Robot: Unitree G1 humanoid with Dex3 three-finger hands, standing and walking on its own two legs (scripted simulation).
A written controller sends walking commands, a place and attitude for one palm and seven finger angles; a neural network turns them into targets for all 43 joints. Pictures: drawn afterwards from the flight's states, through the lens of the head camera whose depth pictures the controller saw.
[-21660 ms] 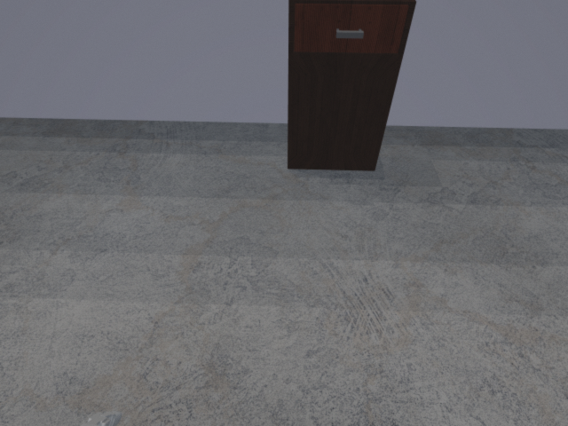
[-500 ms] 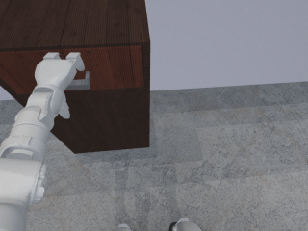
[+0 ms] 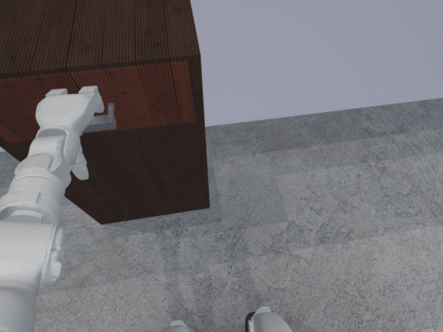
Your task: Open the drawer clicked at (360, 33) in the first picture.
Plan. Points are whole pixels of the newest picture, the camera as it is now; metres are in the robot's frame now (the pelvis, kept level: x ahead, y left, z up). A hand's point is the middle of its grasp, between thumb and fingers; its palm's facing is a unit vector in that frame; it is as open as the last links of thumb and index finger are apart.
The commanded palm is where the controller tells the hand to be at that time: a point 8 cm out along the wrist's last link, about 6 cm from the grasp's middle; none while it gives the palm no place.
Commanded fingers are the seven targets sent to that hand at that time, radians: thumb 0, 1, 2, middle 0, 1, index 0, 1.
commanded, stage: lower the fingers behind the handle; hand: left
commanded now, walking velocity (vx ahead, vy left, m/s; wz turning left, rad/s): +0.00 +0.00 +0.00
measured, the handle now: (88, 117) +0.55 +0.25 +0.00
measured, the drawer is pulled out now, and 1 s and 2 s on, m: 0.00 0.00 0.00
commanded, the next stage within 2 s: lift the fingers back up to retry in 1.30 s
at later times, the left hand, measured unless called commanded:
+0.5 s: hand (79, 132) +0.49 +0.26 +0.02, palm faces -0.12 +0.01 -0.99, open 13.7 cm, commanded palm +0.48 +0.25 +0.05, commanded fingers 0.00 -0.50 0.30 -0.30 -1.20 -0.30 -1.20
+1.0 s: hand (81, 134) +0.50 +0.26 +0.01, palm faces -0.06 +0.06 -1.00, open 13.8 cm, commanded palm +0.48 +0.25 +0.03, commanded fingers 0.00 -0.50 0.30 -0.30 -1.20 -0.30 -1.20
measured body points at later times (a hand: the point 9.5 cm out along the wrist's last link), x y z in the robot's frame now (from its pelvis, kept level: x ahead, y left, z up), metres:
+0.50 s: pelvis +0.00 +0.00 -0.01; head +0.12 +0.00 +0.43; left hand +0.50 +0.25 +0.07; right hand +0.02 -0.27 -0.14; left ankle -0.02 +0.10 -0.70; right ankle +0.02 -0.14 -0.70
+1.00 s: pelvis -0.02 +0.00 -0.03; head +0.12 +0.00 +0.40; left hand +0.50 +0.25 +0.06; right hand -0.01 -0.28 -0.15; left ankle -0.02 +0.10 -0.70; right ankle +0.02 -0.14 -0.70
